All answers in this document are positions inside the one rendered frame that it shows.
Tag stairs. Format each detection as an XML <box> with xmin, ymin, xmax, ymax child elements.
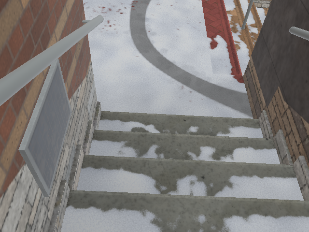
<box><xmin>224</xmin><ymin>0</ymin><xmax>268</xmax><ymax>76</ymax></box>
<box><xmin>61</xmin><ymin>111</ymin><xmax>309</xmax><ymax>232</ymax></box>

